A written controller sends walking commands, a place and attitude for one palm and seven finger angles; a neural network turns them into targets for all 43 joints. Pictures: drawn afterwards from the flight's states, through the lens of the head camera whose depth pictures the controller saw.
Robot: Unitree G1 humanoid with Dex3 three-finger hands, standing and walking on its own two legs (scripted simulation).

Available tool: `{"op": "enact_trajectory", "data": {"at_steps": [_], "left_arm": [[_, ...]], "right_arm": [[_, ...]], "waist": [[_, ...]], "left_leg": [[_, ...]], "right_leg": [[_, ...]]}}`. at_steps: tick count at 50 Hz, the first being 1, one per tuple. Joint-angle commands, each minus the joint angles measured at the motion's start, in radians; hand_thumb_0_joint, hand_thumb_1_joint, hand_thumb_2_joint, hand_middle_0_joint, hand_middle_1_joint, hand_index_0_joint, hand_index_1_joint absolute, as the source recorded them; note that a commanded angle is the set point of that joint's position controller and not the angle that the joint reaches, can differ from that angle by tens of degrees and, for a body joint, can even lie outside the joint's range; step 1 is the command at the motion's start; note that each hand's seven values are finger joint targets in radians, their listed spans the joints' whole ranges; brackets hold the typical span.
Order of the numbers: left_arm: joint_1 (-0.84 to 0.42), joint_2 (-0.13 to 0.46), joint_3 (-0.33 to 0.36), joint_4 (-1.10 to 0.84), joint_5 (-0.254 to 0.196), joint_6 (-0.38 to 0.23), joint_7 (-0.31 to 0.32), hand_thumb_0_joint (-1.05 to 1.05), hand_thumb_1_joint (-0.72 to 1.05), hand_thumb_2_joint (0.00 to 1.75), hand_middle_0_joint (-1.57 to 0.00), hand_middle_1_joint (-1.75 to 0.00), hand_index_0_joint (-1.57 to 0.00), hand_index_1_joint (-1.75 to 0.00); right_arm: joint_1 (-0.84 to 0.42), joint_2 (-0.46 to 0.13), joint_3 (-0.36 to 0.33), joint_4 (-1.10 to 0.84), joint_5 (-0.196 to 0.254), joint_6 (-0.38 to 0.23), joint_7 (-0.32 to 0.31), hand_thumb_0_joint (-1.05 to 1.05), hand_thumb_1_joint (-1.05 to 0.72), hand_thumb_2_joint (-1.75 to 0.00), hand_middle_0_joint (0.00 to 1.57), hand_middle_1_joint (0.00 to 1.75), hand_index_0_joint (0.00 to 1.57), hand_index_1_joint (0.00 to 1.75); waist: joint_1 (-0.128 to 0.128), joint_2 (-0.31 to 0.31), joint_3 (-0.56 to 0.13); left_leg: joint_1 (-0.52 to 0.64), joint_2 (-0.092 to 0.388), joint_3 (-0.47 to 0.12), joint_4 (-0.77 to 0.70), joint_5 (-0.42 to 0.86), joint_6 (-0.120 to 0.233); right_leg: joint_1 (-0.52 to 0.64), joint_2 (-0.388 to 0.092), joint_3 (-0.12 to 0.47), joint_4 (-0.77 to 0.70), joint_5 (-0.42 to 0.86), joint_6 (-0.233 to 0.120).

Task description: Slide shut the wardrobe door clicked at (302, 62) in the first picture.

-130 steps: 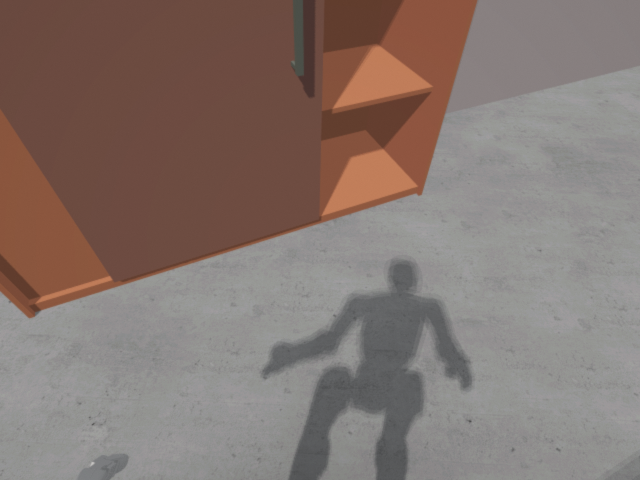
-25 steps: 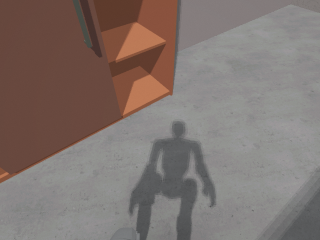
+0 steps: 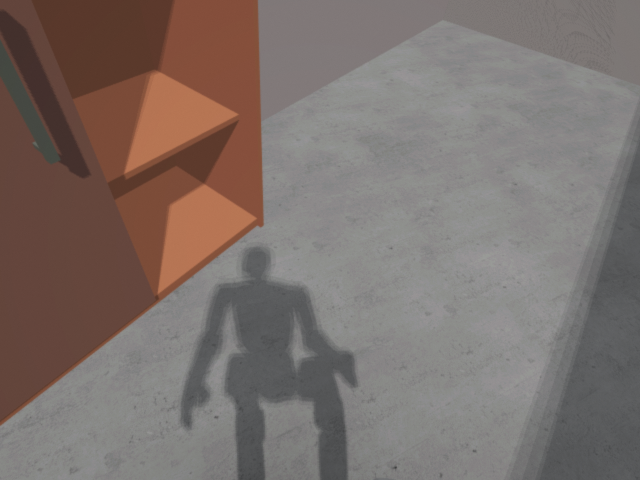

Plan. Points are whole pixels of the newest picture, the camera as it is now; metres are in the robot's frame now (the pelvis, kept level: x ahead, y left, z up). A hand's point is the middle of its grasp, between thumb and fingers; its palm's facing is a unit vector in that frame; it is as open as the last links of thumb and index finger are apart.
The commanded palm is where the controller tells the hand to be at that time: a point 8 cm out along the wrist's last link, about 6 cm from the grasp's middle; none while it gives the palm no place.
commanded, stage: walk to a spot facing it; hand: left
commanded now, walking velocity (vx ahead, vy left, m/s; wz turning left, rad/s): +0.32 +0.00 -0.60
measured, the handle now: (5, 76) +0.63 +0.60 +0.12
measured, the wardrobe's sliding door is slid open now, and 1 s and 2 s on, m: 0.52 0.52 0.52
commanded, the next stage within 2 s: turn to face it in 0.74 s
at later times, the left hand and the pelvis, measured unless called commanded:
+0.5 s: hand (294, 335) +0.38 +0.07 -0.17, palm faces -0.38 -0.92 -0.12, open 7.3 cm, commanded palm none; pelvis +0.19 -0.03 -0.01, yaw -17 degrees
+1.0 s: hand (268, 285) +0.50 +0.14 -0.19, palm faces -0.38 -0.89 -0.24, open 7.3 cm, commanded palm none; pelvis +0.39 -0.05 -0.01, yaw -30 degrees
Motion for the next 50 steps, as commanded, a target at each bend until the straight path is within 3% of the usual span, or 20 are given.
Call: {"op": "enact_trajectory", "data": {"at_steps": [1, 8, 15, 18, 20, 22, 23, 24, 25, 26, 27, 30, 33, 41, 44, 45, 46, 47, 48, 50], "left_arm": [[0.052, -0.032, 0.004, -0.069, 0.004, 0.016, -0.023, 0.00, 0.90, 0.90, -0.20, -0.30, -0.20, -0.30], [-0.125, -0.018, 0.005, -0.133, 0.006, 0.033, -0.036, 0.00, 0.90, 0.90, -0.20, -0.30, -0.20, -0.30], [-0.336, -0.035, -0.019, -0.188, -0.001, 0.020, -0.041, 0.00, 0.90, 0.90, -0.20, -0.30, -0.20, -0.30], [-0.385, -0.050, -0.025, -0.205, -0.003, 0.011, -0.041, 0.00, 0.90, 0.90, -0.20, -0.30, -0.20, -0.30], [-0.362, -0.034, -0.022, -0.199, -0.004, 0.002, -0.037, 0.00, 0.90, 0.90, -0.20, -0.30, -0.20, -0.30], [-0.250, -0.017, -0.013, -0.170, -0.001, -0.011, -0.032, 0.00, 0.90, 0.90, -0.20, -0.30, -0.20, -0.30], [-0.136, 0.010, -0.003, -0.138, 0.002, -0.023, -0.028, 0.00, 0.90, 0.90, -0.20, -0.30, -0.20, -0.30], [0.014, 0.069, 0.016, -0.092, 0.002, -0.037, -0.024, 0.00, 0.90, 0.90, -0.20, -0.30, -0.20, -0.30], [0.120, 0.185, 0.040, -0.071, -0.001, -0.047, -0.008, 0.00, 0.90, 0.90, -0.20, -0.30, -0.20, -0.30], [0.162, 0.259, 0.055, -0.056, -0.027, -0.039, 0.007, 0.00, 0.90, 0.90, -0.20, -0.30, -0.20, -0.30], [0.123, 0.248, 0.057, -0.063, -0.037, -0.031, 0.018, 0.00, 0.90, 0.90, -0.20, -0.30, -0.20, -0.30], [-0.046, 0.132, 0.021, -0.100, -0.029, -0.051, 0.025, 0.00, 0.90, 0.90, -0.20, -0.30, -0.20, -0.30], [-0.102, 0.106, 0.010, -0.105, -0.011, -0.068, 0.024, 0.00, 0.90, 0.90, -0.20, -0.30, -0.20, -0.30], [-0.050, 0.141, 0.025, -0.112, -0.010, -0.055, 0.015, 0.00, 0.90, 0.90, -0.20, -0.30, -0.20, -0.30], [-0.048, 0.130, 0.019, -0.110, -0.017, -0.045, 0.021, 0.00, 0.90, 0.90, -0.20, -0.30, -0.20, -0.30], [-0.043, 0.103, 0.010, -0.105, -0.020, -0.043, 0.025, 0.00, 0.90, 0.90, -0.20, -0.30, -0.20, -0.30], [0.016, 0.048, -0.004, -0.100, -0.031, -0.044, 0.025, 0.00, 0.90, 0.90, -0.20, -0.30, -0.20, -0.30], [0.077, 0.008, -0.025, -0.082, -0.035, -0.047, 0.028, 0.00, 0.90, 0.90, -0.20, -0.30, -0.20, -0.30], [0.081, 0.039, -0.024, -0.069, -0.027, -0.038, 0.039, 0.00, 0.90, 0.90, -0.20, -0.30, -0.20, -0.30], [0.020, 0.033, -0.027, -0.046, -0.013, -0.025, 0.035, 0.00, 0.90, 0.90, -0.20, -0.30, -0.20, -0.30]], "right_arm": [[0.098, -0.121, -0.029, -0.009, 0.003, -0.033, -0.019, 0.00, -0.90, -0.90, 0.20, 0.30, 0.20, 0.30], [0.221, -0.140, -0.033, 0.031, 0.011, -0.038, -0.021, 0.00, -0.90, -0.90, 0.20, 0.30, 0.20, 0.30], [0.369, -0.142, -0.025, 0.089, -0.003, -0.023, -0.024, 0.00, -0.90, -0.90, 0.20, 0.30, 0.20, 0.30], [0.386, -0.145, -0.026, 0.100, -0.010, -0.012, -0.025, 0.00, -0.90, -0.90, 0.20, 0.30, 0.20, 0.30], [0.388, -0.157, -0.032, 0.097, -0.010, -0.007, -0.023, 0.00, -0.90, -0.90, 0.20, 0.30, 0.20, 0.30], [0.361, -0.188, -0.042, 0.079, -0.008, -0.006, -0.022, 0.00, -0.90, -0.90, 0.20, 0.30, 0.20, 0.30], [0.332, -0.208, -0.047, 0.066, -0.002, -0.005, -0.020, 0.00, -0.90, -0.90, 0.20, 0.30, 0.20, 0.30], [0.298, -0.216, -0.049, 0.042, 0.010, -0.003, -0.010, 0.00, -0.90, -0.90, 0.20, 0.30, 0.20, 0.30], [0.313, -0.155, -0.037, 0.000, 0.026, 0.000, 0.001, 0.00, -0.90, -0.90, 0.20, 0.30, 0.20, 0.30], [0.228, -0.116, -0.031, -0.042, 0.029, -0.002, -0.009, 0.00, -0.90, -0.90, 0.20, 0.30, 0.20, 0.30], [0.156, -0.125, -0.039, -0.054, 0.024, -0.001, -0.016, 0.00, -0.90, -0.90, 0.20, 0.30, 0.20, 0.30], [0.116, -0.116, -0.045, -0.046, 0.005, 0.023, -0.009, 0.00, -0.90, -0.90, 0.20, 0.30, 0.20, 0.30], [0.184, -0.083, -0.042, -0.024, -0.002, 0.049, -0.009, 0.00, -0.90, -0.90, 0.20, 0.30, 0.20, 0.30], [-0.042, -0.101, -0.031, -0.122, 0.005, 0.026, 0.008, 0.00, -0.90, -0.90, 0.20, 0.30, 0.20, 0.30], [0.010, -0.132, -0.031, -0.095, 0.004, 0.017, -0.004, 0.00, -0.90, -0.90, 0.20, 0.30, 0.20, 0.30], [0.102, -0.169, -0.035, -0.064, 0.000, 0.011, -0.008, 0.00, -0.90, -0.90, 0.20, 0.30, 0.20, 0.30], [0.195, -0.259, -0.049, -0.043, -0.015, 0.002, -0.013, 0.00, -0.90, -0.90, 0.20, 0.30, 0.20, 0.30], [0.224, -0.308, -0.052, -0.028, -0.008, 0.014, -0.010, 0.00, -0.90, -0.90, 0.20, 0.30, 0.20, 0.30], [0.167, -0.267, -0.035, -0.040, -0.004, 0.032, -0.007, 0.00, -0.90, -0.90, 0.20, 0.30, 0.20, 0.30], [0.044, -0.202, -0.012, -0.046, -0.002, 0.029, -0.017, 0.00, -0.90, -0.90, 0.20, 0.30, 0.20, 0.30]], "waist": [[0.011, 0.155, 0.027], [-0.031, 0.104, 0.061], [-0.112, 0.147, 0.101], [-0.122, 0.173, 0.116], [-0.108, 0.180, 0.086], [-0.054, 0.208, -0.006], [0.004, 0.216, -0.083], [0.080, 0.176, -0.195], [0.108, -0.056, -0.319], [0.105, -0.117, -0.365], [0.095, -0.017, -0.263], [-0.013, 0.091, -0.064], [-0.090, -0.009, -0.013], [-0.020, -0.107, -0.043], [-0.055, -0.082, -0.093], [-0.091, -0.004, -0.144], [-0.112, 0.211, -0.246], [-0.098, 0.371, -0.277], [-0.081, 0.244, -0.207], [-0.040, 0.261, -0.034]], "left_leg": [[-0.005, 0.258, -0.166, -0.392, 0.033, 0.022], [0.208, 0.273, -0.068, -0.412, 0.134, 0.035], [0.364, 0.292, 0.029, -0.355, 0.388, 0.058], [0.397, 0.293, 0.090, -0.321, 0.497, 0.052], [0.413, 0.303, 0.123, -0.233, 0.708, 0.044], [0.442, 0.299, 0.167, -0.051, 0.984, 0.025], [0.408, 0.282, 0.185, 0.116, 1.011, -0.001], [0.226, 0.273, 0.186, 0.350, 0.864, -0.040], [-0.164, 0.140, 0.150, 0.646, 0.087, -0.095], [-0.396, 0.014, 0.015, 0.927, -0.373, -0.129], [-0.431, 0.067, -0.122, 0.954, -0.293, -0.110], [-0.340, 0.137, -0.176, 0.789, -0.100, -0.117], [-0.249, 0.116, -0.158, 0.638, -0.076, -0.133], [-0.160, 0.016, -0.118, 0.161, 0.009, -0.131], [0.029, -0.027, -0.099, -0.027, 0.124, -0.111], [0.189, 0.004, -0.133, -0.109, 0.223, -0.097], [0.399, 0.213, -0.361, -0.102, 0.502, -0.008], [0.434, 0.402, -0.535, -0.153, 0.758, 0.108], [0.301, 0.391, -0.504, -0.190, 0.637, 0.154], [0.092, 0.286, -0.454, -0.267, 0.477, 0.121]], "right_leg": [[-0.138, -0.088, 0.033, 0.007, 0.139, 0.020], [-0.357, -0.119, 0.006, -0.135, 0.268, 0.056], [-0.336, -0.092, -0.096, -0.431, 0.197, 0.035], [-0.292, -0.057, -0.140, -0.536, 0.146, 0.007], [-0.204, -0.020, -0.167, -0.590, 0.083, -0.026], [-0.055, 0.046, -0.209, -0.649, 0.031, -0.063], [0.108, 0.070, -0.220, -0.715, 0.055, -0.080], [0.420, 0.036, -0.170, -0.787, 0.182, -0.108], [0.780, -0.226, 0.235, -0.777, 0.384, -0.217], [0.873, -0.402, 0.576, -0.853, 0.680, -0.324], [0.772, -0.405, 0.493, -0.888, 0.685, -0.338], [0.360, -0.272, 0.274, -0.965, 0.550, -0.214], [0.162, -0.202, 0.153, -0.999, 0.543, -0.177], [0.233, -0.145, 0.225, -0.919, 0.472, -0.155], [0.257, -0.118, 0.188, -0.817, 0.535, -0.106], [0.216, -0.081, 0.154, -0.688, 0.478, -0.067], [0.063, 0.025, 0.063, -0.468, 0.200, -0.008], [-0.029, 0.067, -0.002, -0.232, -0.310, 0.026], [-0.001, 0.017, 0.044, -0.187, -0.337, 0.023], [-0.012, -0.036, 0.031, -0.214, -0.227, 0.044]]}}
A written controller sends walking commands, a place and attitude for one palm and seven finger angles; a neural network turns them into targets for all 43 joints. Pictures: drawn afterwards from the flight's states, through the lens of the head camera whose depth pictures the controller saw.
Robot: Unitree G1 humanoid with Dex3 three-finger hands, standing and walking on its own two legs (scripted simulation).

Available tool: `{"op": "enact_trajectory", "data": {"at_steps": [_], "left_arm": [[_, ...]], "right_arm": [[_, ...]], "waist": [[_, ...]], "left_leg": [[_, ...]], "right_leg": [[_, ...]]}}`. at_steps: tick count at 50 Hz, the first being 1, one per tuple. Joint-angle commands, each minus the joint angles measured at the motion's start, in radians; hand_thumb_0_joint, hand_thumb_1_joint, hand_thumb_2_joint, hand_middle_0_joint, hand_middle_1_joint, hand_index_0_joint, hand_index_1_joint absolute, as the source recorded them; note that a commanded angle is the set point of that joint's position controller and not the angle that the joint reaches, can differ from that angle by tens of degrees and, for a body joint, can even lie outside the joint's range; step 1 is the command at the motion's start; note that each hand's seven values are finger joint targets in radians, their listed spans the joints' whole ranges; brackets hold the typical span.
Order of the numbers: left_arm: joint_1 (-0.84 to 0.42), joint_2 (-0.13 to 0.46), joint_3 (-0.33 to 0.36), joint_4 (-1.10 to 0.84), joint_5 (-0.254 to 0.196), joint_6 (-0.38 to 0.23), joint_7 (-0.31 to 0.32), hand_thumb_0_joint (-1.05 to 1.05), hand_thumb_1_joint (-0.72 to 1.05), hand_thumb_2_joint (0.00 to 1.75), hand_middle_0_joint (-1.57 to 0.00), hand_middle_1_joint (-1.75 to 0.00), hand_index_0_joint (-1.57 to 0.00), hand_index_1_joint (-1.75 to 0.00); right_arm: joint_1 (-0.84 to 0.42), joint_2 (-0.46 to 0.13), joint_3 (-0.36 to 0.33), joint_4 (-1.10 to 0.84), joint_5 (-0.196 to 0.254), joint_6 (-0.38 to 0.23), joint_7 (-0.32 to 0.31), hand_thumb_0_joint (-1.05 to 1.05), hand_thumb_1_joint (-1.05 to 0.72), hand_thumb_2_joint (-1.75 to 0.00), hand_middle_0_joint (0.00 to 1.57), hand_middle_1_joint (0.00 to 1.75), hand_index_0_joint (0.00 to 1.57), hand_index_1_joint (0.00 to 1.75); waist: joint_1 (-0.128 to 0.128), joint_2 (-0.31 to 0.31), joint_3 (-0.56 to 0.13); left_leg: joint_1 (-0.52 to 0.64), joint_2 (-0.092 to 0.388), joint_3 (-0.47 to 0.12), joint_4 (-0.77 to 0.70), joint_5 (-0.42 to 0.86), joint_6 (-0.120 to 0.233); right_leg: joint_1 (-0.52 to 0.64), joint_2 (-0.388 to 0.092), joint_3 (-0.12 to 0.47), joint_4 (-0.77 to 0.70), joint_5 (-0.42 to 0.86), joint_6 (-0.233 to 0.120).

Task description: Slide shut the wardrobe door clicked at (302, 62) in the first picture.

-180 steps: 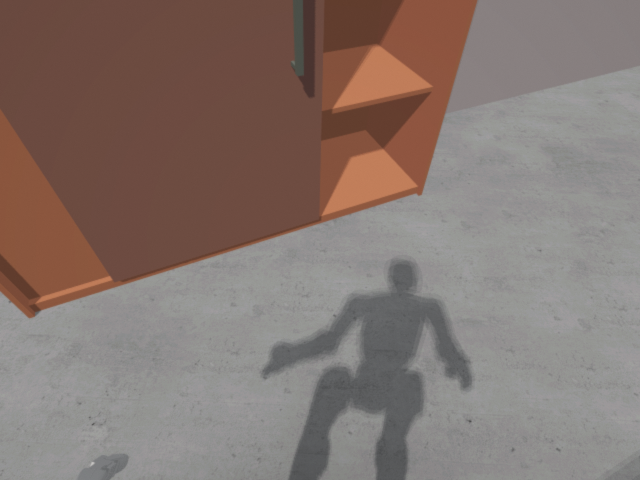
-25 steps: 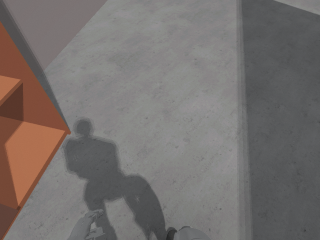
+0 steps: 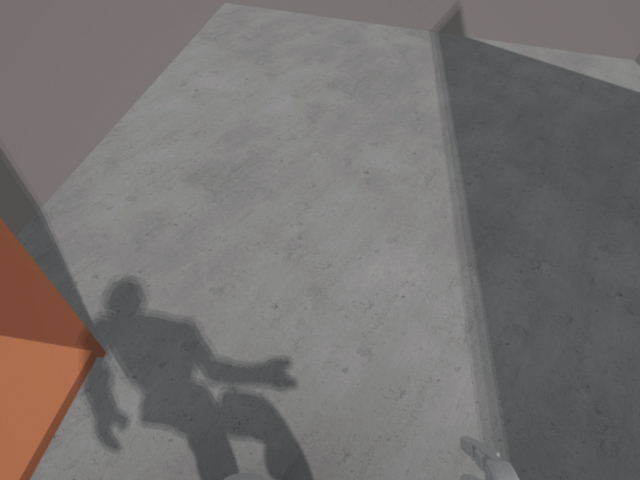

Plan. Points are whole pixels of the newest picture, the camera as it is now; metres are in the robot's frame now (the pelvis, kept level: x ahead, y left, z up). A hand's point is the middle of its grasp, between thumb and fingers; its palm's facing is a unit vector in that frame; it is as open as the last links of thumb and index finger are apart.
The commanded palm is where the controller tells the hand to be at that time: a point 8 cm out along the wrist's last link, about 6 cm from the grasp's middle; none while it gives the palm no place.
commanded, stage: turn to face it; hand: left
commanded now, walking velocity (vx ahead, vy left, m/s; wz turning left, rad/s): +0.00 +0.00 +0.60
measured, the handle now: out of the picture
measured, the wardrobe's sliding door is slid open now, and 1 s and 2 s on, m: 0.52 0.52 0.52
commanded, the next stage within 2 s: none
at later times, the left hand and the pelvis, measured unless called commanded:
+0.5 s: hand out of the picture +0.09 +0.18 -0.13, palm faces +0.25 -0.93 -0.28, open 7.3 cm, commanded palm none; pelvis +0.03 -0.03 +0.01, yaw +15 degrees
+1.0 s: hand out of the picture -0.09 +0.20 -0.17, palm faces +0.59 -0.76 -0.27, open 7.3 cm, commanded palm none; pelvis +0.01 -0.01 +0.01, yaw +34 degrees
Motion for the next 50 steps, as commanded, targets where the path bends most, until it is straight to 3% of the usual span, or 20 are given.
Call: {"op": "enact_trajectory", "data": {"at_steps": [1, 4, 8, 13, 17, 18, 19, 20, 21, 23, 26, 37, 40, 41, 42, 43, 44, 45, 47, 50], "left_arm": [[0.013, 0.021, -0.007, -0.039, 0.007, -0.008, -0.004, 0.00, 0.90, 0.90, -0.20, -0.30, -0.20, -0.30], [0.015, 0.002, -0.011, -0.038, 0.000, 0.013, -0.007, 0.00, 0.90, 0.90, -0.20, -0.30, -0.20, -0.30], [-0.054, 0.000, 0.003, -0.073, 0.003, 0.028, -0.002, 0.00, 0.90, 0.90, -0.20, -0.30, -0.20, -0.30], [-0.130, -0.010, 0.009, -0.121, -0.003, 0.031, 0.004, 0.00, 0.90, 0.90, -0.20, -0.30, -0.20, -0.30], [-0.066, -0.002, 0.015, -0.117, -0.012, 0.023, 0.010, 0.00, 0.90, 0.90, -0.20, -0.30, -0.20, -0.30], [-0.029, 0.015, 0.020, -0.111, -0.012, 0.018, 0.014, 0.00, 0.90, 0.90, -0.20, -0.30, -0.20, -0.30], [-0.002, 0.083, 0.034, -0.112, 0.001, 0.012, 0.021, 0.00, 0.90, 0.90, -0.20, -0.30, -0.20, -0.30], [-0.013, 0.178, 0.047, -0.128, 0.015, 0.009, 0.026, 0.00, 0.90, 0.90, -0.20, -0.30, -0.20, -0.30], [-0.046, 0.174, 0.040, -0.147, 0.006, 0.013, 0.027, 0.00, 0.90, 0.90, -0.20, -0.30, -0.20, -0.30], [-0.178, 0.095, 0.024, -0.170, 0.003, 0.005, 0.026, 0.00, 0.90, 0.90, -0.20, -0.30, -0.20, -0.30], [-0.163, 0.059, 0.008, -0.170, 0.002, -0.003, 0.023, 0.00, 0.90, 0.90, -0.20, -0.30, -0.20, -0.30], [-0.036, 0.156, 0.030, -0.144, 0.018, 0.013, 0.015, 0.00, 0.90, 0.90, -0.20, -0.30, -0.20, -0.30], [-0.042, 0.171, 0.038, -0.139, 0.016, 0.018, 0.010, 0.00, 0.90, 0.90, -0.20, -0.30, -0.20, -0.30], [-0.045, 0.174, 0.039, -0.142, 0.009, 0.020, 0.007, 0.00, 0.90, 0.90, -0.20, -0.30, -0.20, -0.30], [-0.048, 0.155, 0.037, -0.157, 0.001, 0.021, 0.002, 0.00, 0.90, 0.90, -0.20, -0.30, -0.20, -0.30], [-0.084, 0.085, 0.021, -0.205, -0.007, 0.020, -0.008, 0.00, 0.90, 0.90, -0.20, -0.30, -0.20, -0.30], [-0.140, 0.088, 0.011, -0.231, 0.003, 0.034, -0.002, 0.00, 0.90, 0.90, -0.20, -0.30, -0.20, -0.30], [-0.171, 0.094, 0.013, -0.242, 0.004, 0.039, -0.001, 0.00, 0.90, 0.90, -0.20, -0.30, -0.20, -0.30], [-0.162, 0.092, 0.024, -0.204, 0.002, 0.041, -0.001, 0.00, 0.90, 0.90, -0.20, -0.30, -0.20, -0.30], [-0.106, 0.094, 0.024, -0.178, 0.001, 0.045, -0.013, 0.00, 0.90, 0.90, -0.20, -0.30, -0.20, -0.30]], "right_arm": [[0.123, -0.143, -0.022, 0.010, 0.002, 0.010, -0.023, 0.00, -0.90, -0.90, 0.20, 0.30, 0.20, 0.30], [0.114, -0.157, -0.031, 0.026, 0.008, 0.019, -0.021, 0.00, -0.90, -0.90, 0.20, 0.30, 0.20, 0.30], [0.175, -0.169, -0.062, 0.037, 0.005, 0.036, -0.019, 0.00, -0.90, -0.90, 0.20, 0.30, 0.20, 0.30], [0.198, -0.195, -0.082, 0.037, -0.001, 0.054, -0.016, 0.00, -0.90, -0.90, 0.20, 0.30, 0.20, 0.30], [0.169, -0.202, -0.096, 0.021, 0.004, 0.064, -0.012, 0.00, -0.90, -0.90, 0.20, 0.30, 0.20, 0.30], [0.156, -0.190, -0.098, 0.011, 0.010, 0.066, -0.009, 0.00, -0.90, -0.90, 0.20, 0.30, 0.20, 0.30], [0.156, -0.139, -0.095, -0.002, 0.020, 0.068, -0.003, 0.00, -0.90, -0.90, 0.20, 0.30, 0.20, 0.30], [0.143, -0.088, -0.086, -0.034, 0.018, 0.070, -0.003, 0.00, -0.90, -0.90, 0.20, 0.30, 0.20, 0.30], [0.123, -0.141, -0.099, -0.031, 0.005, 0.074, -0.002, 0.00, -0.90, -0.90, 0.20, 0.30, 0.20, 0.30], [0.165, -0.118, -0.101, 0.015, 0.002, 0.099, 0.008, 0.00, -0.90, -0.90, 0.20, 0.30, 0.20, 0.30], [0.187, -0.100, -0.095, 0.029, 0.004, 0.103, 0.017, 0.00, -0.90, -0.90, 0.20, 0.30, 0.20, 0.30], [-0.016, -0.108, -0.070, -0.059, 0.012, 0.097, 0.027, 0.00, -0.90, -0.90, 0.20, 0.30, 0.20, 0.30], [0.021, -0.127, -0.071, -0.065, 0.013, 0.085, 0.025, 0.00, -0.90, -0.90, 0.20, 0.30, 0.20, 0.30], [0.070, -0.153, -0.077, -0.057, 0.009, 0.079, 0.023, 0.00, -0.90, -0.90, 0.20, 0.30, 0.20, 0.30], [0.150, -0.224, -0.094, -0.039, 0.006, 0.069, 0.020, 0.00, -0.90, -0.90, 0.20, 0.30, 0.20, 0.30], [0.223, -0.346, -0.126, -0.033, 0.004, 0.059, 0.012, 0.00, -0.90, -0.90, 0.20, 0.30, 0.20, 0.30], [0.273, -0.372, -0.128, -0.006, 0.018, 0.067, 0.007, 0.00, -0.90, -0.90, 0.20, 0.30, 0.20, 0.30], [0.247, -0.348, -0.119, -0.012, 0.014, 0.068, 0.001, 0.00, -0.90, -0.90, 0.20, 0.30, 0.20, 0.30], [0.125, -0.289, -0.104, -0.038, 0.008, 0.063, -0.014, 0.00, -0.90, -0.90, 0.20, 0.30, 0.20, 0.30], [0.030, -0.267, -0.091, -0.072, 0.006, 0.060, -0.009, 0.00, -0.90, -0.90, 0.20, 0.30, 0.20, 0.30]], "waist": [[-0.047, 0.245, 0.003], [-0.033, 0.231, -0.033], [-0.063, 0.176, -0.084], [-0.082, 0.196, -0.091], [-0.046, 0.188, -0.125], [-0.025, 0.152, -0.144], [-0.011, -0.018, -0.145], [-0.004, -0.266, -0.097], [-0.010, -0.152, -0.076], [-0.084, -0.118, -0.003], [-0.092, -0.088, 0.015], [-0.004, -0.183, -0.021], [-0.023, -0.170, -0.078], [-0.055, -0.124, -0.118], [-0.102, 0.014, -0.188], [-0.149, 0.342, -0.211], [-0.160, 0.301, -0.227], [-0.147, 0.205, -0.173], [-0.110, 0.287, -0.116], [-0.062, 0.207, -0.087]], "left_leg": [[0.106, 0.247, -0.313, -0.342, 0.400, 0.126], [0.100, 0.175, -0.257, -0.356, 0.318, 0.115], [0.164, 0.175, -0.331, -0.360, 0.212, 0.136], [0.160, 0.170, -0.416, -0.340, 0.173, 0.147], [0.086, 0.116, -0.427, -0.265, 0.217, 0.109], [0.021, 0.079, -0.401, -0.224, 0.159, 0.068], [-0.144, -0.010, -0.301, -0.085, -0.015, 0.001], [-0.307, -0.140, -0.109, 0.157, -0.300, -0.076], [-0.251, -0.085, -0.142, 0.356, -0.343, -0.066], [-0.231, -0.043, -0.142, 0.530, -0.222, -0.080], [-0.236, -0.026, -0.096, 0.576, -0.137, -0.102], [-0.089, -0.016, 0.009, 0.182, -0.201, -0.099], [0.033, -0.033, 0.037, -0.010, -0.126, -0.078], [0.142, -0.043, 0.037, -0.129, -0.013, -0.068], [0.352, 0.033, -0.060, -0.212, 0.201, -0.030], [0.522, 0.321, -0.443, -0.223, 0.659, 0.112], [0.499, 0.392, -0.456, -0.207, 0.846, 0.203], [0.447, 0.364, -0.381, -0.206, 0.769, 0.207], [0.331, 0.254, -0.338, -0.218, 0.624, 0.163], [0.220, 0.166, -0.271, -0.250, 0.431, 0.118]], "right_leg": [[-0.153, -0.090, -0.024, 0.136, 0.029, 0.025], [-0.104, -0.076, -0.061, 0.038, 0.098, 0.039], [-0.153, -0.066, -0.061, 0.017, 0.116, 0.048], [-0.133, -0.056, -0.049, -0.093, 0.094, 0.047], [0.062, -0.028, -0.067, -0.371, 0.226, 0.036], [0.175, -0.052, -0.056, -0.521, 0.310, 0.029], [0.311, -0.214, 0.087, -0.645, 0.264, -0.017], [0.306, -0.475, 0.327, -0.696, 0.347, -0.125], [0.150, -0.530, 0.284, -0.681, 0.411, -0.176], [0.054, -0.396, 0.106, -0.657, 0.449, -0.135], [0.091, -0.330, -0.049, -0.594, 0.648, -0.108], [0.192, -0.398, -0.139, -0.498, 0.780, -0.125], [0.202, -0.397, -0.182, -0.396, 0.805, -0.086], [0.171, -0.375, -0.221, -0.299, 0.787, -0.050], [0.031, -0.338, -0.245, -0.114, 0.658, 0.002], [-0.295, -0.177, -0.245, 0.121, -0.015, 0.089], [-0.344, -0.160, -0.122, 0.225, -0.143, 0.087], [-0.356, -0.176, -0.090, 0.265, -0.082, 0.081], [-0.345, -0.169, -0.044, 0.283, 0.020, 0.088], [-0.248, -0.137, -0.054, 0.198, 0.114, 0.091]]}}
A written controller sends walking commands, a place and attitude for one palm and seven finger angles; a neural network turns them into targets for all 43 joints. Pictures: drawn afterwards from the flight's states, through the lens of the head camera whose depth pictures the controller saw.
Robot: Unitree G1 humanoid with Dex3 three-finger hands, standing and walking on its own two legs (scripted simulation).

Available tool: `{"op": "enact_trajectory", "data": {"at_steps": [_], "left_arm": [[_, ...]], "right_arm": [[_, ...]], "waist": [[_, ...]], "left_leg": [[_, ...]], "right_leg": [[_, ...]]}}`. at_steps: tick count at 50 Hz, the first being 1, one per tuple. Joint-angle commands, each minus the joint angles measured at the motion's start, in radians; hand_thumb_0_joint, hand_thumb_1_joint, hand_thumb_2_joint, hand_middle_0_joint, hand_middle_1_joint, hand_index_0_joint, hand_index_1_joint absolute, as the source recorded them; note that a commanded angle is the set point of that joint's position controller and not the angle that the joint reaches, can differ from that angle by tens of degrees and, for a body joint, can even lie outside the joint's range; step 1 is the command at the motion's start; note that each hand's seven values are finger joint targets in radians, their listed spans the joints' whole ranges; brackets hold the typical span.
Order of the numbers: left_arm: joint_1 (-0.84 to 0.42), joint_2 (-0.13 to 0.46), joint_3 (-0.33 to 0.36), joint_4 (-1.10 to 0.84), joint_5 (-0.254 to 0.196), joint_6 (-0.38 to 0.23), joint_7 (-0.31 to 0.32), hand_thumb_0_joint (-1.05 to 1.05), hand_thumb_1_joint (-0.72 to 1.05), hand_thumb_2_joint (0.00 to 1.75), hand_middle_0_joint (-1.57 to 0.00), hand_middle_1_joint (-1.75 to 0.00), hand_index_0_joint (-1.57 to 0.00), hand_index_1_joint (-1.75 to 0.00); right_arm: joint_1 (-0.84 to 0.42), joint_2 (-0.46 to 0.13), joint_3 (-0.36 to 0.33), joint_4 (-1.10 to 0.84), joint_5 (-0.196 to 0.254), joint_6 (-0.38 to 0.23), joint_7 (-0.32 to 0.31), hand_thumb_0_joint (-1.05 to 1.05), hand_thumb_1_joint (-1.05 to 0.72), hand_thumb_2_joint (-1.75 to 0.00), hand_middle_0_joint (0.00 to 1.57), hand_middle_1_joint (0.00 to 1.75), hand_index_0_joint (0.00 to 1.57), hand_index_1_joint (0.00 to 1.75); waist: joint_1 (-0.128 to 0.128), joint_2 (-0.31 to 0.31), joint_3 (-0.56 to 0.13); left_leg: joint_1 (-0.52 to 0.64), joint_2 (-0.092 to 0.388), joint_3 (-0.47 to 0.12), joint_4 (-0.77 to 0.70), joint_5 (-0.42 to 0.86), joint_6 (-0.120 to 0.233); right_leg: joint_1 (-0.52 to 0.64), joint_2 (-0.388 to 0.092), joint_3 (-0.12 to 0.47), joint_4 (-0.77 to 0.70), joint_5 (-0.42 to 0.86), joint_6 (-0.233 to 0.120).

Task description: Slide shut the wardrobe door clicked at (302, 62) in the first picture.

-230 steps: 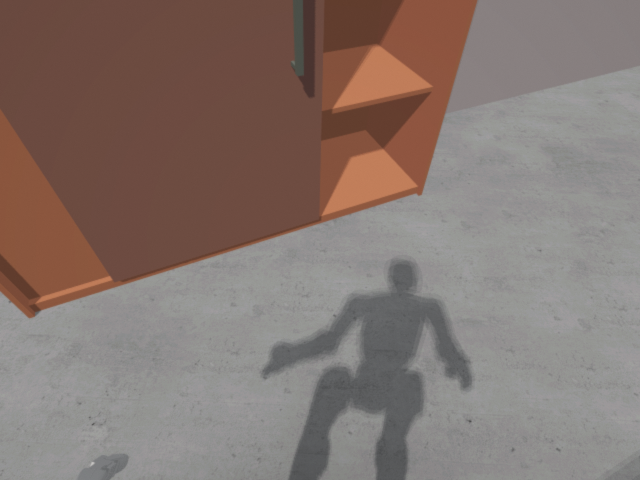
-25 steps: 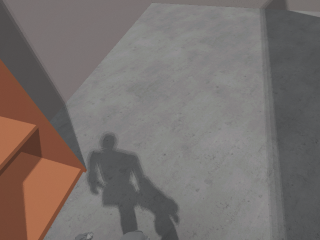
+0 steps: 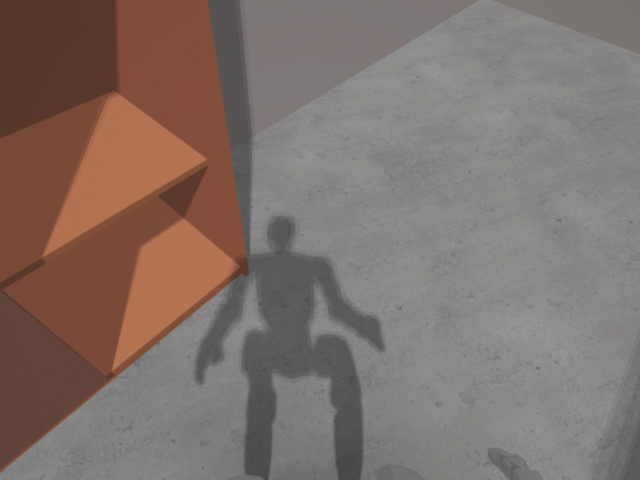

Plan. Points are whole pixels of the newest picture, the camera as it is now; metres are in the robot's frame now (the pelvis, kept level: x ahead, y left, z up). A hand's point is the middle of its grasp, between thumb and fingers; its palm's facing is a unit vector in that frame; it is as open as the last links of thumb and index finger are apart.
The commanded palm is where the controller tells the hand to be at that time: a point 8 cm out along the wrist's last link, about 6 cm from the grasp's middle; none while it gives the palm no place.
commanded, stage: turn to face it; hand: left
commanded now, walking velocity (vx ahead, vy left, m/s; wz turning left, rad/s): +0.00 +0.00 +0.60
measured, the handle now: out of the picture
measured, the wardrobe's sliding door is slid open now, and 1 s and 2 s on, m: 0.52 0.52 0.52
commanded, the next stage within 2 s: take the last steps up to it in 1.40 s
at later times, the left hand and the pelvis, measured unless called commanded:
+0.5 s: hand out of the picture +0.01 +0.17 -0.13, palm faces +0.30 -0.91 -0.29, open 7.3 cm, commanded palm none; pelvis -0.02 -0.05 +0.01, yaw +18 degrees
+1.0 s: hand out of the picture -0.10 +0.24 -0.15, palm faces +0.58 -0.77 -0.25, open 7.3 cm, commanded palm none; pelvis -0.05 +0.00 +0.01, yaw +35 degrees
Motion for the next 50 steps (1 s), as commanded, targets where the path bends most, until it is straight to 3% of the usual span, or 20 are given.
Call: {"op": "enact_trajectory", "data": {"at_steps": [1, 7, 9, 11, 12, 13, 14, 17, 19, 28, 30, 32, 33, 34, 35, 36, 39, 41, 45, 50], "left_arm": [[-0.022, 0.054, 0.015, -0.108, -0.005, -0.039, -0.010, 0.00, 0.90, 0.90, -0.20, -0.30, -0.20, -0.30], [-0.042, 0.040, 0.011, -0.139, -0.009, -0.041, -0.002, 0.00, 0.90, 0.90, -0.20, -0.30, -0.20, -0.30], [-0.011, 0.040, 0.010, -0.138, -0.013, -0.049, 0.001, 0.00, 0.90, 0.90, -0.20, -0.30, -0.20, -0.30], [0.061, 0.059, 0.016, -0.124, -0.014, -0.063, 0.005, 0.00, 0.90, 0.90, -0.20, -0.30, -0.20, -0.30], [0.098, 0.127, 0.029, -0.122, -0.002, -0.077, 0.012, 0.00, 0.90, 0.90, -0.20, -0.30, -0.20, -0.30], [0.085, 0.230, 0.046, -0.136, 0.013, -0.081, 0.018, 0.00, 0.90, 0.90, -0.20, -0.30, -0.20, -0.30], [0.074, 0.217, 0.036, -0.147, 0.002, -0.075, 0.021, 0.00, 0.90, 0.90, -0.20, -0.30, -0.20, -0.30], [-0.089, 0.115, 0.011, -0.177, 0.000, -0.077, 0.018, 0.00, 0.90, 0.90, -0.20, -0.30, -0.20, -0.30], [-0.084, 0.094, 0.001, -0.175, 0.001, -0.080, 0.017, 0.00, 0.90, 0.90, -0.20, -0.30, -0.20, -0.30], [0.025, 0.156, 0.022, -0.122, 0.013, -0.067, 0.017, 0.00, 0.90, 0.90, -0.20, -0.30, -0.20, -0.30], [0.028, 0.163, 0.029, -0.112, 0.015, -0.064, 0.016, 0.00, 0.90, 0.90, -0.20, -0.30, -0.20, -0.30], [0.018, 0.165, 0.032, -0.109, 0.008, -0.058, 0.011, 0.00, 0.90, 0.90, -0.20, -0.30, -0.20, -0.30], [0.017, 0.152, 0.031, -0.110, -0.001, -0.052, 0.007, 0.00, 0.90, 0.90, -0.20, -0.30, -0.20, -0.30], [0.028, 0.105, 0.024, -0.127, -0.009, -0.046, 0.002, 0.00, 0.90, 0.90, -0.20, -0.30, -0.20, -0.30], [-0.036, 0.036, 0.001, -0.180, -0.007, -0.042, -0.002, 0.00, 0.90, 0.90, -0.20, -0.30, -0.20, -0.30], [-0.090, 0.062, 0.001, -0.189, 0.000, -0.034, 0.002, 0.00, 0.90, 0.90, -0.20, -0.30, -0.20, -0.30], [-0.099, 0.064, 0.016, -0.135, -0.001, -0.032, -0.006, 0.00, 0.90, 0.90, -0.20, -0.30, -0.20, -0.30], [-0.050, 0.063, 0.018, -0.103, -0.001, -0.035, -0.012, 0.00, 0.90, 0.90, -0.20, -0.30, -0.20, -0.30], [-0.052, 0.070, 0.018, -0.092, 0.000, -0.036, -0.003, 0.00, 0.90, 0.90, -0.20, -0.30, -0.20, -0.30], [-0.109, 0.069, 0.014, -0.119, -0.005, -0.035, 0.005, 0.00, 0.90, 0.90, -0.20, -0.30, -0.20, -0.30]], "right_arm": [[0.023, -0.208, -0.050, -0.056, -0.004, -0.011, -0.017, 0.00, -0.90, -0.90, 0.20, 0.30, 0.20, 0.30], [0.035, -0.217, -0.060, -0.053, -0.009, 0.003, -0.009, 0.00, -0.90, -0.90, 0.20, 0.30, 0.20, 0.30], [0.021, -0.218, -0.065, -0.061, -0.009, 0.008, -0.007, 0.00, -0.90, -0.90, 0.20, 0.30, 0.20, 0.30], [-0.002, -0.200, -0.065, -0.072, -0.001, 0.010, -0.005, 0.00, -0.90, -0.90, 0.20, 0.30, 0.20, 0.30], [0.017, -0.141, -0.058, -0.080, 0.008, 0.010, -0.001, 0.00, -0.90, -0.90, 0.20, 0.30, 0.20, 0.30], [0.029, -0.070, -0.045, -0.108, 0.007, 0.008, 0.001, 0.00, -0.90, -0.90, 0.20, 0.30, 0.20, 0.30], [0.003, -0.133, -0.059, -0.106, -0.003, 0.012, 0.000, 0.00, -0.90, -0.90, 0.20, 0.30, 0.20, 0.30], [0.052, -0.122, -0.062, -0.045, -0.008, 0.035, 0.018, 0.00, -0.90, -0.90, 0.20, 0.30, 0.20, 0.30], [0.082, -0.102, -0.058, -0.026, -0.008, 0.041, 0.025, 0.00, -0.90, -0.90, 0.20, 0.30, 0.20, 0.30], [-0.025, -0.071, -0.034, -0.048, 0.004, 0.034, 0.029, 0.00, -0.90, -0.90, 0.20, 0.30, 0.20, 0.30], [-0.004, -0.066, -0.029, -0.049, 0.009, 0.022, 0.025, 0.00, -0.90, -0.90, 0.20, 0.30, 0.20, 0.30], [0.071, -0.078, -0.030, -0.031, 0.005, 0.012, 0.020, 0.00, -0.90, -0.90, 0.20, 0.30, 0.20, 0.30], [0.116, -0.106, -0.037, -0.019, 0.003, 0.005, 0.020, 0.00, -0.90, -0.90, 0.20, 0.30, 0.20, 0.30], [0.174, -0.200, -0.059, -0.011, -0.001, -0.007, 0.015, 0.00, -0.90, -0.90, 0.20, 0.30, 0.20, 0.30], [0.240, -0.300, -0.081, -0.006, 0.002, -0.008, 0.007, 0.00, -0.90, -0.90, 0.20, 0.30, 0.20, 0.30], [0.281, -0.302, -0.079, 0.018, 0.000, -0.003, 0.000, 0.00, -0.90, -0.90, 0.20, 0.30, 0.20, 0.30], [0.118, -0.208, -0.050, -0.012, -0.003, -0.010, -0.022, 0.00, -0.90, -0.90, 0.20, 0.30, 0.20, 0.30], [0.083, -0.181, -0.037, -0.027, -0.001, -0.018, -0.023, 0.00, -0.90, -0.90, 0.20, 0.30, 0.20, 0.30], [0.139, -0.176, -0.038, -0.011, 0.004, -0.021, -0.026, 0.00, -0.90, -0.90, 0.20, 0.30, 0.20, 0.30], [0.165, -0.181, -0.045, -0.006, -0.002, -0.011, -0.023, 0.00, -0.90, -0.90, 0.20, 0.30, 0.20, 0.30]], "waist": [[-0.035, 0.209, -0.142], [-0.044, 0.229, -0.120], [-0.030, 0.242, -0.126], [0.013, 0.198, -0.149], [0.034, 0.002, -0.175], [0.033, -0.315, -0.154], [0.036, -0.216, -0.144], [-0.046, -0.130, -0.050], [-0.049, -0.144, -0.045], [0.022, -0.148, -0.064], [0.021, -0.164, -0.097], [-0.015, -0.137, -0.148], [-0.041, -0.058, -0.174], [-0.074, 0.180, -0.216], [-0.113, 0.428, -0.194], [-0.130, 0.293, -0.208], [-0.066, 0.267, -0.114], [-0.036, 0.200, -0.115], [-0.047, 0.163, -0.141], [-0.065, 0.175, -0.124]], "left_leg": [[0.126, 0.207, -0.216, -0.215, 0.454, 0.132], [0.051, 0.192, -0.326, -0.230, 0.275, 0.142], [0.017, 0.180, -0.358, -0.194, 0.295, 0.134], [-0.074, 0.131, -0.346, -0.103, 0.262, 0.089], [-0.208, 0.038, -0.262, 0.064, 0.075, 0.020], [-0.373, -0.107, -0.083, 0.334, -0.290, -0.064], [-0.326, -0.045, -0.142, 0.506, -0.310, -0.050], [-0.301, 0.004, -0.104, 0.683, -0.118, -0.065], [-0.293, 0.008, -0.069, 0.682, -0.062, -0.080], [-0.179, 0.030, 0.040, 0.285, -0.154, -0.084], [-0.116, 0.024, 0.056, 0.183, -0.171, -0.070], [-0.008, 0.007, 0.079, 0.012, -0.048, -0.060], [0.116, 0.011, 0.054, -0.119, 0.081, -0.048], [0.270, 0.165, -0.182, -0.208, 0.260, 0.020], [0.316, 0.387, -0.459, -0.241, 0.609, 0.129], [0.291, 0.425, -0.445, -0.220, 0.622, 0.201], [0.150, 0.244, -0.307, -0.250, 0.422, 0.132], [0.146, 0.197, -0.261, -0.260, 0.420, 0.110], [0.220, 0.182, -0.287, -0.259, 0.485, 0.117], [0.212, 0.190, -0.386, -0.271, 0.373, 0.155]], "right_leg": [[-0.053, 0.011, 0.061, -0.051, 0.077, 0.010], [0.061, 0.059, 0.054, -0.302, 0.071, 0.002], [0.141, 0.083, 0.044, -0.418, 0.098, -0.005], [0.313, 0.078, 0.043, -0.645, 0.246, -0.011], [0.452, -0.074, 0.189, -0.821, 0.234, -0.046], [0.466, -0.358, 0.482, -0.880, 0.330, -0.161], [0.328, -0.394, 0.444, -0.868, 0.359, -0.219], [0.213, -0.231, 0.204, -0.837, 0.319, -0.182], [0.220, -0.197, 0.100, -0.828, 0.349, -0.166], [0.316, -0.273, 0.016, -0.786, 0.439, -0.209], [0.334, -0.292, -0.003, -0.728, 0.535, -0.206], [0.326, -0.268, -0.069, -0.620, 0.550, -0.157], [0.253, -0.244, -0.098, -0.513, 0.507, -0.112], [0.070, -0.147, -0.131, -0.311, 0.278, -0.044], [-0.169, -0.030, -0.087, -0.105, -0.189, 0.017], [-0.175, -0.034, 0.020, 0.003, -0.167, -0.006], [-0.167, -0.027, 0.088, 0.075, 0.068, -0.009], [-0.136, -0.013, 0.079, 0.075, 0.145, 0.003], [-0.131, 0.005, 0.096, 0.021, 0.168, 0.020], [-0.108, 0.022, 0.112, -0.100, 0.123, 0.022]]}}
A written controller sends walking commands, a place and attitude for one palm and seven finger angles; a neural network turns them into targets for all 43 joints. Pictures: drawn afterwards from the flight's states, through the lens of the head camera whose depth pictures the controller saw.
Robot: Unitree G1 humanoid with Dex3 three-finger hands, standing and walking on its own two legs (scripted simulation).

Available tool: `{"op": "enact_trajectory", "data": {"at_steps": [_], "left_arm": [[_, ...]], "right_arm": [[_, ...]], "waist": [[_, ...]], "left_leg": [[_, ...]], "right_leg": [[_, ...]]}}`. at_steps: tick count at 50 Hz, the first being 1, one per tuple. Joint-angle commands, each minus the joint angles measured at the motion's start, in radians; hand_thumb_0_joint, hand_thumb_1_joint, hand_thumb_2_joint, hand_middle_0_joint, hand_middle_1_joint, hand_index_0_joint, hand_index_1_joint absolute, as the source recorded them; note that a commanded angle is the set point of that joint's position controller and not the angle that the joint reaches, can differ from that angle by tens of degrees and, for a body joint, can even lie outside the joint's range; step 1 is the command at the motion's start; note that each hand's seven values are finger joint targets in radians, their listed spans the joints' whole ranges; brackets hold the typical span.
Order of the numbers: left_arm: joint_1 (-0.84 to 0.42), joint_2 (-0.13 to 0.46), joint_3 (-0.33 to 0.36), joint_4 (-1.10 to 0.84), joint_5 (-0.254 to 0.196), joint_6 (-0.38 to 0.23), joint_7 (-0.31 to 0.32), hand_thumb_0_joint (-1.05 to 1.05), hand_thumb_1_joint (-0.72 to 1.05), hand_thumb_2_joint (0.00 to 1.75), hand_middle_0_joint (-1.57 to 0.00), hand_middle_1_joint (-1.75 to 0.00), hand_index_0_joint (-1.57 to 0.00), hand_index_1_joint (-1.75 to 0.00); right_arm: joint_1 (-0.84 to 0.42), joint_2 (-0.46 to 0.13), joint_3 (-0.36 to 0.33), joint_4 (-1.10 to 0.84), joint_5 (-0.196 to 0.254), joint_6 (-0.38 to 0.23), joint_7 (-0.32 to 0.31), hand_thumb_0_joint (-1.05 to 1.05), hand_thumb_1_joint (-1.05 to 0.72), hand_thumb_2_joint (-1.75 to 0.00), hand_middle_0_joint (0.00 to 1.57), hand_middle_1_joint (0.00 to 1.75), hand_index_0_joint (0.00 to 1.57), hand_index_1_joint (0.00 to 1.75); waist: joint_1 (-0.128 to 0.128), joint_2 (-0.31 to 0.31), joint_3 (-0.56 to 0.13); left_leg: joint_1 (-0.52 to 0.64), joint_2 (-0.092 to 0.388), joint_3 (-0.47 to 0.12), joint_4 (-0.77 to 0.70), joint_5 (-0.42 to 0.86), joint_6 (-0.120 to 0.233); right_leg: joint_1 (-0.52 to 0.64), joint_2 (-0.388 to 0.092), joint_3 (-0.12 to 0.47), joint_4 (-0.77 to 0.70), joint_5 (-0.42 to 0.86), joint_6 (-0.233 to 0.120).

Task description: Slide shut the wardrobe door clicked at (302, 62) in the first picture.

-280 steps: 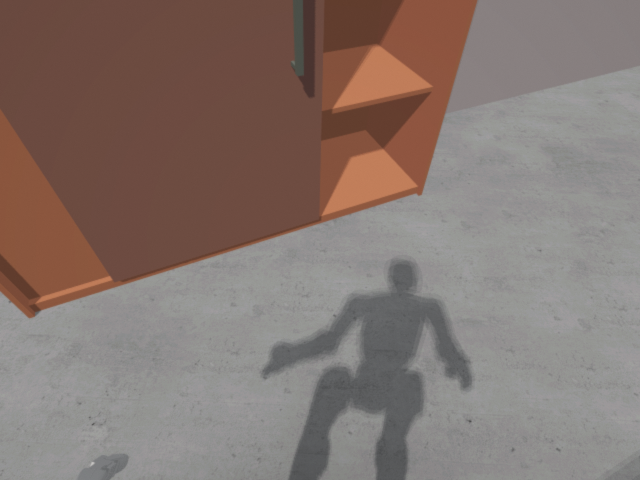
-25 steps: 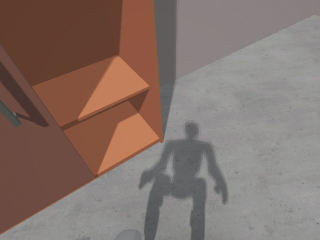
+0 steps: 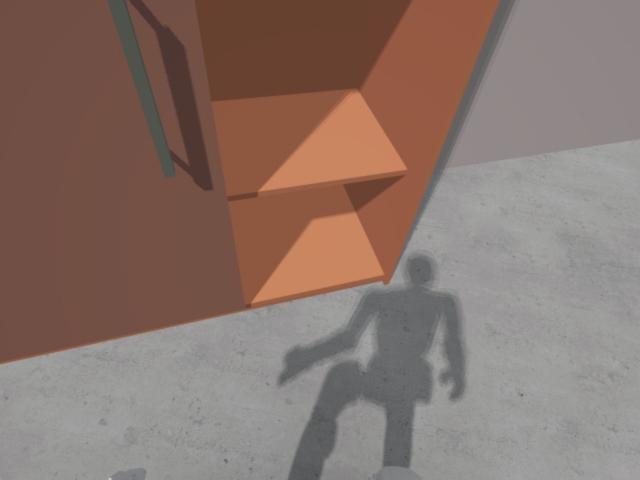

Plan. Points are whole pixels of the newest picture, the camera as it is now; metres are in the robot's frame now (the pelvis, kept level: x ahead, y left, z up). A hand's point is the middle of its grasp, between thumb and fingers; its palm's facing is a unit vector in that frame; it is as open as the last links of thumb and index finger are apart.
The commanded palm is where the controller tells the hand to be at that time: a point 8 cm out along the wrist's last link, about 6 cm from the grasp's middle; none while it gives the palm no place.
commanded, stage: turn to face it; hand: left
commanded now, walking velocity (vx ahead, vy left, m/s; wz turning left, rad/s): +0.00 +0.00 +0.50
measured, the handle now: (146, 90) +0.65 +0.32 +0.11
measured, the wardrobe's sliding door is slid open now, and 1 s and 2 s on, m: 0.52 0.52 0.52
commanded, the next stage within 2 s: take the last steps up to it in 0.40 s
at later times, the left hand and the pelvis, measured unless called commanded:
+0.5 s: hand out of the picture +0.01 +0.15 -0.15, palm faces +0.25 -0.93 -0.28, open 7.3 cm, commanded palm none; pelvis -0.02 -0.06 +0.00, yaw +14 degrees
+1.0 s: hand out of the picture -0.02 +0.20 -0.17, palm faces +0.33 -0.92 -0.19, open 7.3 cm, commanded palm none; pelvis +0.03 +0.01 +0.00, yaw +17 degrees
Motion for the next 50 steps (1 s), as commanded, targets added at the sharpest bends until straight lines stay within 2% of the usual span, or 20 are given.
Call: {"op": "enact_trajectory", "data": {"at_steps": [1, 6, 10, 11, 12, 13, 14, 15, 17, 19, 25, 28, 30, 32, 33, 35, 36, 39, 42, 50], "left_arm": [[-0.056, 0.071, 0.018, -0.094, -0.007, -0.024, 0.009, 0.00, 0.90, 0.90, -0.20, -0.30, -0.20, -0.30], [-0.060, 0.048, 0.006, -0.111, -0.013, -0.031, 0.014, 0.00, 0.90, 0.90, -0.20, -0.30, -0.20, -0.30], [0.053, 0.056, 0.007, -0.088, -0.017, -0.047, 0.022, 0.00, 0.90, 0.90, -0.20, -0.30, -0.20, -0.30], [0.086, 0.080, 0.014, -0.081, -0.014, -0.057, 0.025, 0.00, 0.90, 0.90, -0.20, -0.30, -0.20, -0.30], [0.102, 0.160, 0.028, -0.082, 0.001, -0.067, 0.031, 0.00, 0.90, 0.90, -0.20, -0.30, -0.20, -0.30], [0.086, 0.208, 0.032, -0.098, 0.005, -0.062, 0.029, 0.00, 0.90, 0.90, -0.20, -0.30, -0.20, -0.30], [0.055, 0.184, 0.026, -0.113, 0.001, -0.057, 0.029, 0.00, 0.90, 0.90, -0.20, -0.30, -0.20, -0.30], [-0.005, 0.132, 0.025, -0.118, -0.002, -0.061, 0.034, 0.00, 0.90, 0.90, -0.20, -0.30, -0.20, -0.30], [-0.041, 0.090, 0.007, -0.117, -0.004, -0.067, 0.025, 0.00, 0.90, 0.90, -0.20, -0.30, -0.20, -0.30], [-0.003, 0.080, 0.002, -0.102, -0.003, -0.074, 0.022, 0.00, 0.90, 0.90, -0.20, -0.30, -0.20, -0.30], [0.117, 0.113, 0.014, -0.042, 0.012, -0.073, 0.022, 0.00, 0.90, 0.90, -0.20, -0.30, -0.20, -0.30], [0.175, 0.133, 0.020, -0.002, 0.016, -0.077, 0.014, 0.00, 0.90, 0.90, -0.20, -0.30, -0.20, -0.30], [0.190, 0.132, 0.020, 0.022, 0.016, -0.081, 0.008, 0.00, 0.90, 0.90, -0.20, -0.30, -0.20, -0.30], [0.158, 0.126, 0.016, 0.032, 0.009, -0.078, 0.002, 0.00, 0.90, 0.90, -0.20, -0.30, -0.20, -0.30], [0.138, 0.099, 0.009, 0.033, 0.000, -0.074, -0.001, 0.00, 0.90, 0.90, -0.20, -0.30, -0.20, -0.30], [0.094, -0.007, -0.019, -0.011, 0.001, -0.072, -0.014, 0.00, 0.90, 0.90, -0.20, -0.30, -0.20, -0.30], [0.036, 0.018, -0.017, -0.027, 0.007, -0.075, -0.014, 0.00, 0.90, 0.90, -0.20, -0.30, -0.20, -0.30], [0.052, 0.019, -0.011, 0.038, 0.013, -0.073, -0.032, 0.00, 0.90, 0.90, -0.20, -0.30, -0.20, -0.30], [0.126, 0.002, -0.014, 0.083, 0.009, -0.072, -0.039, 0.00, 0.90, 0.90, -0.20, -0.30, -0.20, -0.30], [-0.013, -0.019, -0.016, 0.048, 0.001, -0.071, -0.039, 0.00, 0.90, 0.90, -0.20, -0.30, -0.20, -0.30]], "right_arm": [[0.062, -0.211, -0.060, -0.050, -0.006, -0.013, -0.017, 0.00, -0.90, -0.90, 0.20, 0.30, 0.20, 0.30], [0.058, -0.209, -0.064, -0.049, -0.011, -0.004, -0.017, 0.00, -0.90, -0.90, 0.20, 0.30, 0.20, 0.30], [0.003, -0.196, -0.065, -0.060, -0.003, 0.001, -0.011, 0.00, -0.90, -0.90, 0.20, 0.30, 0.20, 0.30], [0.004, -0.167, -0.060, -0.060, 0.004, 0.001, -0.007, 0.00, -0.90, -0.90, 0.20, 0.30, 0.20, 0.30], [0.026, -0.104, -0.052, -0.068, 0.014, -0.001, -0.003, 0.00, -0.90, -0.90, 0.20, 0.30, 0.20, 0.30], [0.014, -0.112, -0.058, -0.090, 0.006, 0.002, -0.006, 0.00, -0.90, -0.90, 0.20, 0.30, 0.20, 0.30], [0.010, -0.143, -0.068, -0.082, -0.005, 0.011, -0.004, 0.00, -0.90, -0.90, 0.20, 0.30, 0.20, 0.30], [0.019, -0.140, -0.069, -0.067, -0.007, 0.025, 0.001, 0.00, -0.90, -0.90, 0.20, 0.30, 0.20, 0.30], [0.040, -0.129, -0.066, -0.026, -0.009, 0.032, 0.011, 0.00, -0.90, -0.90, 0.20, 0.30, 0.20, 0.30], [0.044, -0.108, -0.059, -0.017, -0.006, 0.033, 0.014, 0.00, -0.90, -0.90, 0.20, 0.30, 0.20, 0.30], [-0.062, -0.089, -0.040, -0.029, 0.002, 0.027, 0.009, 0.00, -0.90, -0.90, 0.20, 0.30, 0.20, 0.30], [-0.082, -0.070, -0.024, -0.028, 0.001, 0.011, 0.012, 0.00, -0.90, -0.90, 0.20, 0.30, 0.20, 0.30], [-0.060, -0.067, -0.018, -0.021, 0.000, -0.006, 0.014, 0.00, -0.90, -0.90, 0.20, 0.30, 0.20, 0.30], [0.024, -0.064, -0.013, 0.014, -0.003, -0.024, 0.010, 0.00, -0.90, -0.90, 0.20, 0.30, 0.20, 0.30], [0.089, -0.090, -0.016, 0.039, -0.002, -0.037, 0.004, 0.00, -0.90, -0.90, 0.20, 0.30, 0.20, 0.30], [0.223, -0.244, -0.051, 0.069, -0.010, -0.041, -0.011, 0.00, -0.90, -0.90, 0.20, 0.30, 0.20, 0.30], [0.230, -0.244, -0.047, 0.069, -0.014, -0.036, -0.016, 0.00, -0.90, -0.90, 0.20, 0.30, 0.20, 0.30], [0.125, -0.130, -0.010, 0.061, -0.008, -0.056, -0.029, 0.00, -0.90, -0.90, 0.20, 0.30, 0.20, 0.30], [0.136, -0.105, -0.003, 0.071, 0.001, -0.079, -0.031, 0.00, -0.90, -0.90, 0.20, 0.30, 0.20, 0.30], [0.272, -0.078, -0.005, 0.144, 0.000, -0.099, -0.043, 0.00, -0.90, -0.90, 0.20, 0.30, 0.20, 0.30]], "waist": [[-0.031, 0.149, -0.085], [-0.028, 0.165, -0.101], [0.027, 0.146, -0.124], [0.044, 0.076, -0.133], [0.045, -0.160, -0.139], [0.047, -0.262, -0.096], [0.032, -0.136, -0.071], [0.003, -0.166, -0.043], [-0.022, -0.112, 0.013], [-0.013, -0.120, 0.008], [0.048, -0.151, -0.016], [0.075, -0.161, -0.050], [0.069, -0.179, -0.063], [0.025, -0.156, -0.063], [-0.010, -0.060, -0.076], [-0.071, 0.368, -0.044], [-0.085, 0.267, 0.033], [-0.026, 0.207, 0.144], [0.011, 0.172, 0.111], [-0.021, 0.115, 0.107]], "left_leg": [[0.154, 0.275, -0.329, -0.119, 0.271, 0.113], [0.109, 0.259, -0.391, -0.080, 0.330, 0.123], [-0.038, 0.196, -0.367, 0.002, 0.295, 0.066], [-0.132, 0.148, -0.329, 0.057, 0.167, 0.018], [-0.303, 0.029, -0.173, 0.240, -0.124, -0.059], [-0.343, -0.042, -0.054, 0.460, -0.373, -0.097], [-0.305, -0.003, -0.084, 0.618, -0.355, -0.089], [-0.309, 0.023, -0.091, 0.675, -0.306, -0.088], [-0.294, 0.048, -0.050, 0.759, -0.197, -0.103], [-0.290, 0.051, -0.027, 0.758, -0.155, -0.115], [-0.234, 0.070, 0.030, 0.493, -0.250, -0.131], [-0.170, 0.061, 0.071, 0.347, -0.258, -0.116], [-0.102, 0.057, 0.095, 0.233, -0.262, -0.096], [0.080, 0.040, 0.127, 0.043, -0.157, -0.080], [0.217, 0.062, 0.086, -0.070, -0.113, -0.070], [0.354, 0.417, -0.381, -0.250, -0.299, 0.070], [0.264, 0.458, -0.419, -0.283, -0.339, 0.133], [0.118, 0.343, -0.249, -0.307, -0.238, 0.098], [0.145, 0.281, -0.124, -0.300, -0.015, 0.080], [0.270, 0.321, -0.084, -0.273, 0.255, 0.119]], "right_leg": [[-0.069, 0.004, 0.024, -0.097, -0.047, -0.002], [0.052, 0.052, 0.018, -0.281, -0.090, -0.024], [0.314, 0.079, -0.003, -0.590, 0.087, -0.042], [0.439, 0.028, 0.032, -0.728, 0.166, -0.053], [0.550, -0.202, 0.264, -0.829, 0.144, -0.124], [0.422, -0.386, 0.419, -0.848, 0.219, -0.239], [0.300, -0.369, 0.354, -0.842, 0.181, -0.279], [0.259, -0.308, 0.290, -0.852, 0.157, -0.265], [0.228, -0.206, 0.163, -0.819, 0.212, -0.234], [0.248, -0.178, 0.092, -0.807, 0.263, -0.221], [0.353, -0.215, 0.079, -0.771, 0.403, -0.257], [0.394, -0.220, 0.087, -0.784, 0.308, -0.250], [0.384, -0.220, 0.098, -0.785, 0.183, -0.247], [0.269, -0.173, 0.045, -0.748, 0.007, -0.205], [0.168, -0.134, -0.003, -0.660, -0.061, -0.168], [-0.176, 0.041, -0.156, -0.240, -0.235, -0.086], [-0.221, 0.014, -0.078, -0.135, -0.215, -0.103], [-0.186, -0.019, -0.026, -0.021, -0.023, -0.107], [-0.162, -0.009, -0.041, 0.001, 0.094, -0.086], [-0.249, -0.032, -0.049, -0.142, 0.147, -0.073]]}}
